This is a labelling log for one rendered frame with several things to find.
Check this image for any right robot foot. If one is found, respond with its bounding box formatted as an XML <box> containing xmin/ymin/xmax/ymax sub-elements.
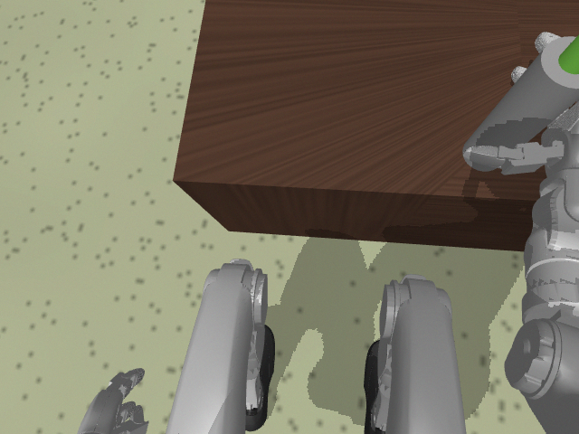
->
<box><xmin>364</xmin><ymin>340</ymin><xmax>385</xmax><ymax>434</ymax></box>

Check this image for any bottle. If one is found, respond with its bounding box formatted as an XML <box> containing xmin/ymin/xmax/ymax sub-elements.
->
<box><xmin>462</xmin><ymin>35</ymin><xmax>579</xmax><ymax>172</ymax></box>

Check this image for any right robot arm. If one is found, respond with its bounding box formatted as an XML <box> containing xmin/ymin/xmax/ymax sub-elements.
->
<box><xmin>505</xmin><ymin>167</ymin><xmax>579</xmax><ymax>434</ymax></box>

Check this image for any left robot foot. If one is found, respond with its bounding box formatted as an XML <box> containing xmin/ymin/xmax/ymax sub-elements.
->
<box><xmin>245</xmin><ymin>325</ymin><xmax>275</xmax><ymax>431</ymax></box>

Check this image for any left robot hand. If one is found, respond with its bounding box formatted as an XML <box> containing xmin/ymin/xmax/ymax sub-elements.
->
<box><xmin>77</xmin><ymin>368</ymin><xmax>149</xmax><ymax>434</ymax></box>

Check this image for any right robot hand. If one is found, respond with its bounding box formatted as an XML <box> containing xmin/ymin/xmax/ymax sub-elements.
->
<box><xmin>463</xmin><ymin>32</ymin><xmax>579</xmax><ymax>177</ymax></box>

